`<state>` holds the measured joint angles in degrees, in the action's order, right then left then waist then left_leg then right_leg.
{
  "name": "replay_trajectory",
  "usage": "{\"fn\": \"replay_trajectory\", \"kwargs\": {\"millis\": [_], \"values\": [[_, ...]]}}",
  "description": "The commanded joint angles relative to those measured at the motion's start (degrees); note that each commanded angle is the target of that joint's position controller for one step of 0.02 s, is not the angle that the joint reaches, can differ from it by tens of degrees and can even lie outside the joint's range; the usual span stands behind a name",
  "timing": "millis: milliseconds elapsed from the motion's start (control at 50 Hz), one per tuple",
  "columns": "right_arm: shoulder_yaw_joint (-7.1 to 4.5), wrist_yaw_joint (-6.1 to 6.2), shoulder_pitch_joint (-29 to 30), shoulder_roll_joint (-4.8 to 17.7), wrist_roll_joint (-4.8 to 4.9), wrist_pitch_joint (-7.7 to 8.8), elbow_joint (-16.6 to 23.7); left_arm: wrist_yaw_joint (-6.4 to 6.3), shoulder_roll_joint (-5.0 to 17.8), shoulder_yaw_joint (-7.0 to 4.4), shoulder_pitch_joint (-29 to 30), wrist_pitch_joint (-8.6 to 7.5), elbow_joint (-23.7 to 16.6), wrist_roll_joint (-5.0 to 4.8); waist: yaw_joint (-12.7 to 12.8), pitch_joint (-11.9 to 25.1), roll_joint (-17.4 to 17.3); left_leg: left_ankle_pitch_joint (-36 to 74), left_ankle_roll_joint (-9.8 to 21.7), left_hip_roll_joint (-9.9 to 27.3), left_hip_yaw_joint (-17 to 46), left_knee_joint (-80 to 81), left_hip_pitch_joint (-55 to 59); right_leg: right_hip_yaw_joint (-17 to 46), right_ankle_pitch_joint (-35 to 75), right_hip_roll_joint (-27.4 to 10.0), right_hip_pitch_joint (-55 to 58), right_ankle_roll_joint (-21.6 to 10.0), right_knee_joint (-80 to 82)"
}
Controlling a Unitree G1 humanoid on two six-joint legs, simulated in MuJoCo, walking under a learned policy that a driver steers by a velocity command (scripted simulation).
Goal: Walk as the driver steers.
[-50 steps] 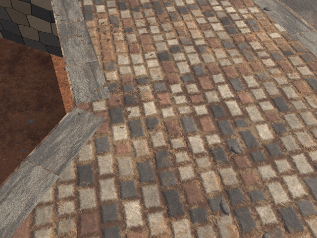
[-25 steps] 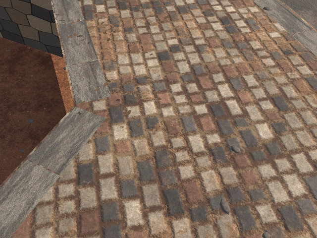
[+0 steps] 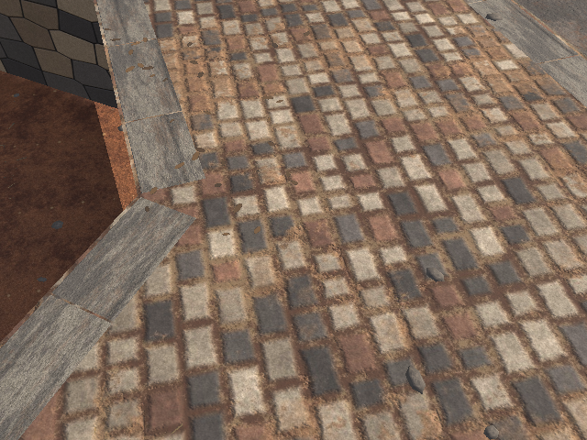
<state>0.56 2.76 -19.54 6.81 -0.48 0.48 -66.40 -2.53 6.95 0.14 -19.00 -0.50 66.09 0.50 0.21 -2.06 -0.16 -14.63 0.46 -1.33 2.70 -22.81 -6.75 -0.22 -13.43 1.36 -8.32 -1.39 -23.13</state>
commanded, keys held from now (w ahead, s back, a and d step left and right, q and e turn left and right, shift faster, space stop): w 0.62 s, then w+e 0.38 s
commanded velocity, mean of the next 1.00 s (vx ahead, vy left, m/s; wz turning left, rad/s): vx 0.38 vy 0.00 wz -0.12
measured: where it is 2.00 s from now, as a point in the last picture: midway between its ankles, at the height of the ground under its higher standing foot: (349, 298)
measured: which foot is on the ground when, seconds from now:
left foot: down 0.00-0.74, up 0.76-1.00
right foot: down 0.00-0.30, up 0.32-0.70, down 0.72-1.00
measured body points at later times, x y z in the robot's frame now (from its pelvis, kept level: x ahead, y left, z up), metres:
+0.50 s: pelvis +0.12 +0.04 +0.00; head +0.13 +0.05 +0.45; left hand +0.18 +0.27 -0.15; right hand +0.00 -0.18 -0.14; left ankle +0.01 +0.11 -0.74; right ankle +0.14 -0.08 -0.67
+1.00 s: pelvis +0.39 +0.00 +0.00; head +0.41 -0.01 +0.45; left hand +0.37 +0.25 -0.14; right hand +0.50 -0.25 -0.13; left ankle +0.50 +0.16 -0.67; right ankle +0.36 -0.03 -0.74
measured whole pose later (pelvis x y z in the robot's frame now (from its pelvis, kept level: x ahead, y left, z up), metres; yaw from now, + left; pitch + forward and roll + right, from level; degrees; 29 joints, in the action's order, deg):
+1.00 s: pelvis +0.39 +0.00 +0.00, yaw -8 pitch +0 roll +0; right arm -2.5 -0.6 -6.9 11.5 -2.4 3.4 -50.5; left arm 0.2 10.8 -3.0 -24.1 -4.3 59.5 0.2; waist 2.3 -2.5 -1.3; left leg -9.2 0.0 6.0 1.9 -55.0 -35.9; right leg 0.7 -10.6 8.3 -6.1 -8.2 -17.0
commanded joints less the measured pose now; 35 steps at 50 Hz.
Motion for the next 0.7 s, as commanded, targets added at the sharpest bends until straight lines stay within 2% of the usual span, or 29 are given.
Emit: {"fn": "replay_trajectory", "kwargs": {"millis": [20,80,100,140,160,180,200,220,240,260,280,300,320,340,360,380,400,420,480,560,600,620,660,680,700], "values": [[-0.36,0.06,-5.55,3.39,-0.08,0.12,-0.08,-0.06,3.63,-0.42,-5.22,-0.14,-0.08,0.05,0.03,-2.65,0.06,4.5,2.0,4.81,3.78,4.33,-3.53,5.09,2.97,-5.51,-0.45,-1.51,4.6],[-1.11,-0.21,-5.35,4.64,-0.44,-0.27,0.94,0.16,5.98,-1.54,-5.41,0.45,-0.81,0.15,0.23,-4.8,1.55,-14.53,3.76,1.57,2.24,0.84,-7.56,6.02,-18.67,-3.81,-3.55,-3.66,4.1],[-1.24,-0.47,-4.84,4.59,-0.72,-0.35,1.72,0.34,6.36,-1.85,-6.03,0.65,-1.16,0.22,0.61,-6.91,2.16,-20.14,4.4,0.97,2.27,-0.86,-10.96,7.86,-25.69,-4.44,-5.08,-4.89,4.6],[-0.95,-1.03,-2.7,2.78,-1.21,0.17,3.79,0.54,7.01,-2.38,-9.52,0.58,-0.98,0.23,2.26,-9.64,5.06,-20.78,4.63,-0.14,0.63,-7.11,-17.91,15.55,-33.34,-8.92,-3.71,-8.01,7.85],[-0.7,-1.38,-1.45,1.53,-1.56,0.77,4.9,0.57,8.12,-2.91,-11.62,0.43,-0.53,0.34,2.97,-9.29,7.81,-15.8,4.26,-0.97,-2.26,-12.26,-20.06,21.36,-35.21,-12.82,-1.58,-10.12,11.16],[-0.72,-1.7,-0.02,1.6,-1.91,1.44,6.0,0.67,9.04,-3.43,-12.4,0.27,-0.38,0.52,3.27,-9.19,8.65,-11.52,3.94,-0.3,-4.49,-15.95,-20.29,25.75,-35.02,-16.4,-1.81,-12.08,13.81],[-1.0,-2.03,0.86,2.49,-1.84,2.09,6.89,0.84,9.4,-3.71,-11.4,0.03,-0.87,0.64,2.8,-9.02,7.63,-10.16,3.92,0.97,-4.54,-17.63,-19.02,26.93,-33.11,-17.72,-3.95,-12.82,15.04],[-1.19,-2.4,0.08,2.7,-1.57,2.67,7.23,1.03,9.71,-3.89,-9.47,-0.27,-1.59,0.66,1.47,-8.55,6.85,-10.52,4.12,1.44,-4.53,-16.85,-16.38,25.69,-30.82,-17.43,-6.13,-12.53,14.83],[-1.22,-2.7,-2.25,2.2,-1.24,3.15,6.96,1.18,9.85,-3.99,-6.82,-0.5,-2.43,0.45,-0.52,-8.55,6.89,-10.49,4.57,1.48,-4.94,-12.59,-11.5,22.71,-28.66,-16.12,-9.45,-11.56,13.42],[-1.3,-2.81,-6.68,1.48,-0.76,3.54,5.55,1.3,9.28,-3.96,-3.32,-0.65,-3.56,-0.03,-3.21,-8.46,6.23,-8.67,5.08,0.19,-5.8,-6.82,-2.53,17.98,-26.29,-13.11,-15.19,-9.83,10.76],[-1.68,-2.62,-12.64,1.65,-0.37,3.76,3.32,1.4,8.48,-3.88,0.02,-0.97,-4.93,-0.24,-5.93,-8.35,4.01,-6.79,5.28,-0.96,-5.02,-1.48,7.04,13.09,-23.61,-9.26,-21.53,-7.95,5.49],[-2.7,-2.0,-19.03,5.09,-0.78,4.09,1.84,1.63,5.77,-3.15,2.97,-1.74,-6.81,-0.13,-8.48,-7.13,-4.27,-12.8,6.31,7.07,7.22,6.45,15.18,5.97,-18.87,-3.97,-28.83,-5.43,-7.53],[-4.45,-1.99,-25.03,11.19,-0.45,4.02,0.81,2.1,2.76,-2.26,4.46,-2.44,-9.24,-0.02,-9.89,-5.97,-16.81,-25.47,9.98,19.51,28.91,16.71,17.5,-3.6,-15.42,1.87,-35.99,-3.38,-24.36],[-4.4,-1.89,-22.37,10.44,-0.79,3.44,1.06,2.57,6.69,-3.07,4.92,-2.69,-9.68,1.92,-7.04,-9.71,-10.74,-24.19,12.05,22.25,31.67,16.29,12.27,-1.43,-15.4,-1.34,-37.79,-4.16,-33.51],[-3.85,-2.06,-17.81,8.59,-0.89,3.61,2.73,3.12,5.98,-3.01,4.52,-3.13,-9.44,2.11,-4.48,-10.67,-5.26,-20.37,12.02,20.74,27.67,16.16,9.28,0.04,-11.35,-3.21,-37.62,-4.46,-37.1],[-3.55,-2.15,-14.43,7.81,-0.83,4.05,3.93,3.56,4.87,-2.79,3.73,-3.6,-8.99,1.51,-2.77,-10.34,-3.22,-13.78,11.32,18.54,22.8,16.71,8.11,0.52,-7.23,-4.37,-36.31,-4.11,-37.87],[-3.26,-2.05,-12.54,7.3,-0.75,4.5,4.67,4.0,5.06,-3.0,3.83,-3.79,-8.93,1.31,-1.67,-9.38,-2.46,-8.4,10.71,16.82,18.86,17.36,8.04,0.29,-4.04,-5.05,-35.29,-3.68,-37.45],[-2.86,-1.94,-12.16,6.48,-0.68,4.97,4.65,4.33,5.61,-3.26,4.04,-3.64,-8.95,1.41,-1.14,-8.34,-2.6,-1.38,10.02,15.15,14.86,17.28,8.86,-0.53,-1.88,-5.18,-34.8,-3.1,-36.85],[-2.13,-1.8,-15.87,5.57,-0.44,5.63,2.98,4.53,5.21,-3.45,6.51,-2.8,-10.2,1.38,-0.89,-5.46,-4.24,22.51,9.19,12.67,6.67,13.99,11.91,-3.65,1.08,-3.79,-35.54,-2.29,-36.1],[-1.38,-1.58,-16.13,5.75,-0.61,5.84,2.89,4.56,3.8,-2.41,18.37,-2.39,-15.36,0.83,-2.23,-7.31,-5.62,32.51,8.96,10.69,1.88,13.85,7.43,-7.23,5.12,-1.94,-31.95,-1.94,-23.14],[-1.46,-1.37,-15.98,7.05,-0.65,6.05,2.83,4.49,3.98,-2.04,21.01,-2.31,-16.76,0.4,-2.29,-7.4,-7.0,37.09,8.76,10.87,0.73,13.59,5.97,-8.65,6.5,-0.59,-26.01,-2.99,-15.92],[-1.58,-1.3,-15.59,7.89,-0.62,6.22,2.8,4.26,4.82,-2.18,20.59,-2.27,-16.98,0.35,-1.65,-6.73,-7.47,42.24,8.65,11.51,0.28,12.53,6.18,-9.21,6.42,0.23,-22.54,-3.96,-13.97],[-2.03,-1.11,-13.79,9.65,-0.55,6.64,2.95,3.52,7.22,-3.05,14.85,-2.51,-15.63,0.26,1.66,-2.65,-7.54,57.23,7.67,12.34,-2.52,5.19,8.78,-9.84,5.87,2.69,-14.15,-6.42,-12.12],[-2.32,-0.96,-13.12,10.43,-0.64,6.52,2.97,3.21,8.54,-3.79,8.5,-2.87,-13.63,0.13,4.47,0.99,-7.17,61.0,7.07,12.37,-3.66,-2.53,10.08,-9.3,5.68,3.89,-8.18,-7.64,-10.88],[-2.61,-0.91,-11.97,11.13,-0.43,6.2,3.16,2.94,9.31,-4.52,0.36,-3.2,-10.75,0.23,8.08,4.97,-6.34,58.65,6.29,11.71,-5.14,-12.69,8.74,-8.82,7.84,4.28,0.51,-8.8,-6.86]]}}
Keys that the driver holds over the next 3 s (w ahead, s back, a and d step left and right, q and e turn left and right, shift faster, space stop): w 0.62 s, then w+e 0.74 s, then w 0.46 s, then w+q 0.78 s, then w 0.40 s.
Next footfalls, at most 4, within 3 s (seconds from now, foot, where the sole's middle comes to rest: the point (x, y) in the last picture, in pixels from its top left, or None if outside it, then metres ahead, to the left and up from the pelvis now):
0.72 right None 0.40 -0.04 -0.78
1.28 left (283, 344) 0.76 0.06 -0.78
1.80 right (394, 299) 0.89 -0.23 -0.78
2.36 left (364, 210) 1.22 -0.18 -0.78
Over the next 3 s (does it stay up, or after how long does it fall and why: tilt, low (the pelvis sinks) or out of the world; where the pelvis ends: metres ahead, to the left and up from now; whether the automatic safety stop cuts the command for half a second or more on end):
stays up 1.41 -0.27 -0.02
